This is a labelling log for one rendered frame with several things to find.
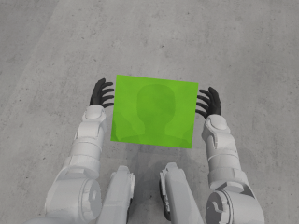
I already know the left robot upper arm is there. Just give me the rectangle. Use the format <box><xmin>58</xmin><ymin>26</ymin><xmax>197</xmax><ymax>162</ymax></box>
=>
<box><xmin>22</xmin><ymin>177</ymin><xmax>102</xmax><ymax>224</ymax></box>

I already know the carton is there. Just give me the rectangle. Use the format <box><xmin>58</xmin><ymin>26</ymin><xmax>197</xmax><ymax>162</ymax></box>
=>
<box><xmin>110</xmin><ymin>75</ymin><xmax>199</xmax><ymax>149</ymax></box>

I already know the left robot hand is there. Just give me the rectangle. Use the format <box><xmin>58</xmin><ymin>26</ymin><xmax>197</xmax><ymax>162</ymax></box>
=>
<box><xmin>89</xmin><ymin>78</ymin><xmax>114</xmax><ymax>108</ymax></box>

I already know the right robot hand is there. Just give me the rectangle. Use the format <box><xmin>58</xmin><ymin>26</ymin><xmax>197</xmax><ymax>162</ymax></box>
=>
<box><xmin>195</xmin><ymin>87</ymin><xmax>221</xmax><ymax>119</ymax></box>

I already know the right robot upper arm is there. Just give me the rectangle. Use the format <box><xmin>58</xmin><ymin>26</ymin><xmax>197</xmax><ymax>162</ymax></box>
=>
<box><xmin>205</xmin><ymin>189</ymin><xmax>264</xmax><ymax>224</ymax></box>

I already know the robot right forearm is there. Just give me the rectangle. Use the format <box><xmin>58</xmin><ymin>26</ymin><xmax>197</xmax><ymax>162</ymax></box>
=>
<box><xmin>201</xmin><ymin>114</ymin><xmax>265</xmax><ymax>224</ymax></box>

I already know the left robot thigh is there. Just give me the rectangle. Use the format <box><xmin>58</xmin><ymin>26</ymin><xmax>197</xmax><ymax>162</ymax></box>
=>
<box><xmin>95</xmin><ymin>170</ymin><xmax>135</xmax><ymax>224</ymax></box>

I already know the right robot shin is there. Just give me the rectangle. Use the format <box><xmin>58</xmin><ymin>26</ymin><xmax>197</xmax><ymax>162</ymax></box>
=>
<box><xmin>164</xmin><ymin>162</ymin><xmax>186</xmax><ymax>212</ymax></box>

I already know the robot left forearm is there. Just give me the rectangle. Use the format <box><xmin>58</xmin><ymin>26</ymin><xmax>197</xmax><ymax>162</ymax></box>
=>
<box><xmin>44</xmin><ymin>105</ymin><xmax>107</xmax><ymax>214</ymax></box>

